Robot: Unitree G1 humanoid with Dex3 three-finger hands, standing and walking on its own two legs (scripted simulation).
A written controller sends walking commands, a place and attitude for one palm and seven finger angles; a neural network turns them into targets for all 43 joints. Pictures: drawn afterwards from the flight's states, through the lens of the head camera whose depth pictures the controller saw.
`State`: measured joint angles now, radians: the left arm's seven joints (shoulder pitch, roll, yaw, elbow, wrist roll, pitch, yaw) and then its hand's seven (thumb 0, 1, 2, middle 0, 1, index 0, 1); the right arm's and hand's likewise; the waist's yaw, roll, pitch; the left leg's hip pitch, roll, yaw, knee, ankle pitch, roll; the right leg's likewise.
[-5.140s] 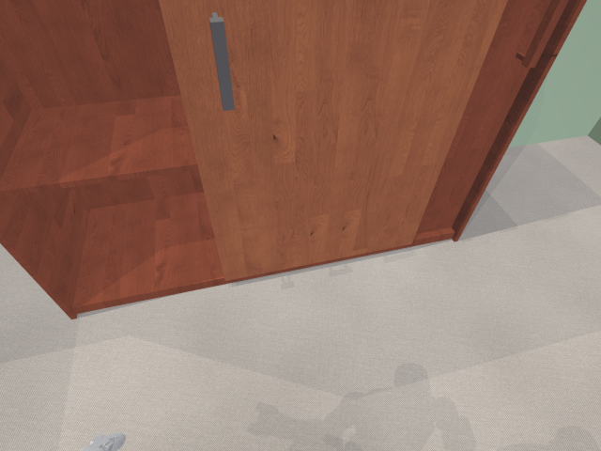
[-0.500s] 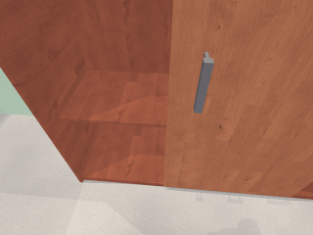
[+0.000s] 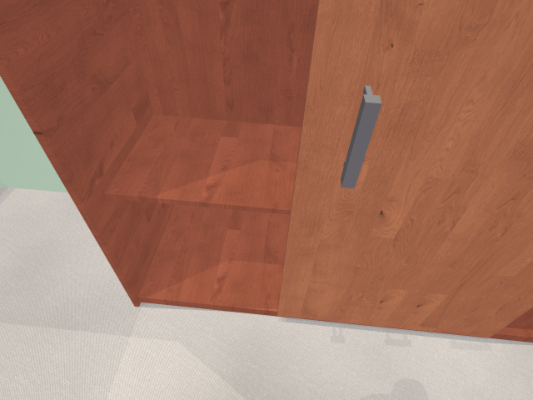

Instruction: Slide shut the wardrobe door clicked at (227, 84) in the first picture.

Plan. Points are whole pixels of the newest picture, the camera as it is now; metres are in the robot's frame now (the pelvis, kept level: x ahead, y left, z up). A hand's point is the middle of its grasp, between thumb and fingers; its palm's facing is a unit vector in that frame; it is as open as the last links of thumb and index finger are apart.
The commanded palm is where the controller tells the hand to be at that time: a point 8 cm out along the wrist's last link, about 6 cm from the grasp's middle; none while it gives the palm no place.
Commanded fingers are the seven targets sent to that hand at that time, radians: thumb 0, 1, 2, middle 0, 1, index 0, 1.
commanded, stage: come to a stop and stand still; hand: right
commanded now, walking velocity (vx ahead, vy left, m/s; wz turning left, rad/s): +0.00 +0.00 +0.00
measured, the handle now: (357, 138) +0.54 -0.13 +0.13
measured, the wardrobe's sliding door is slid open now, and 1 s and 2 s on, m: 0.55 0.55 0.55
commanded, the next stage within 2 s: look again from close up in 0.22 s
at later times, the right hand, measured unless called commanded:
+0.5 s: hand out of the picture -0.02 -0.15 -0.17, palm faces +0.04 +0.98 -0.17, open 7.4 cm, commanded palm none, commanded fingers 0.00 -0.90 -0.90 0.20 0.30 0.20 0.30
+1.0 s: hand out of the picture -0.03 -0.15 -0.17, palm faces +0.05 +0.98 -0.17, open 7.4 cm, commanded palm none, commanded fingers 0.00 -0.90 -0.90 0.20 0.30 0.20 0.30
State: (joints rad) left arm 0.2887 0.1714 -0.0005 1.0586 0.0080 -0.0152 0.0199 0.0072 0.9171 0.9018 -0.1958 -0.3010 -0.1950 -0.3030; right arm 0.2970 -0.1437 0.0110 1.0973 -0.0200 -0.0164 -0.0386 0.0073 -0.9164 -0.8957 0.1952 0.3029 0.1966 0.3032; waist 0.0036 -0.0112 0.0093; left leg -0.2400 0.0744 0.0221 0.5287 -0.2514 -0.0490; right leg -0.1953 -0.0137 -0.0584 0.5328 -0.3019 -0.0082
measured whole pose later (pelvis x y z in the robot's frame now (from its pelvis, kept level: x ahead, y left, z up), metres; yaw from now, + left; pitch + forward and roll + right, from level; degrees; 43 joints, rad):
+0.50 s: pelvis -0.01 +0.01 +0.00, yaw +0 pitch -2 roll +0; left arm 0.32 0.14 -0.01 1.12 0.01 -0.01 0.02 0.00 0.90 0.90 -0.20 -0.30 -0.19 -0.30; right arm 0.33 -0.13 0.00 1.10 -0.02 -0.01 -0.03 0.01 -0.91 -0.90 0.19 0.30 0.20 0.30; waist 0.00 0.01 0.02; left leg -0.23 0.06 0.03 0.48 -0.21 -0.03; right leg -0.19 -0.03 -0.05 0.49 -0.26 0.01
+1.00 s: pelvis -0.01 +0.01 +0.00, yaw +0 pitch -2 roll +0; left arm 0.32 0.12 0.00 1.12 0.01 -0.02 0.02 0.00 0.91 0.90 -0.20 -0.30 -0.19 -0.30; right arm 0.34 -0.12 -0.01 1.10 -0.02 -0.01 -0.04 0.00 -0.91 -0.90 0.19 0.30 0.20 0.30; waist -0.01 0.00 0.02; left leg -0.24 0.06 0.03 0.47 -0.21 -0.04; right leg -0.19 -0.02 -0.06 0.48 -0.26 0.00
